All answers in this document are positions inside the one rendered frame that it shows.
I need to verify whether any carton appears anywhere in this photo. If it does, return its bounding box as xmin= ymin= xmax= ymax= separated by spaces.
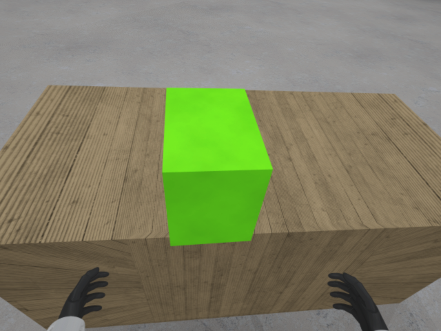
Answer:
xmin=162 ymin=88 xmax=273 ymax=246

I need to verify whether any robot left hand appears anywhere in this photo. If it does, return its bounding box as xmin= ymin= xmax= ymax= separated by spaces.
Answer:
xmin=58 ymin=267 xmax=109 ymax=319

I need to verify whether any pedestal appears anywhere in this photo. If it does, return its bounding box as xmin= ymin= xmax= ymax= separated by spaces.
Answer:
xmin=0 ymin=85 xmax=441 ymax=330

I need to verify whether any left robot forearm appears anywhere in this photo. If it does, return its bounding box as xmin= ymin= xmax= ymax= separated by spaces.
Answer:
xmin=47 ymin=317 xmax=85 ymax=331

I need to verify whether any robot right hand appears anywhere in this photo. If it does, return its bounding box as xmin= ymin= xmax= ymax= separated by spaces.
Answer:
xmin=327 ymin=272 xmax=388 ymax=331

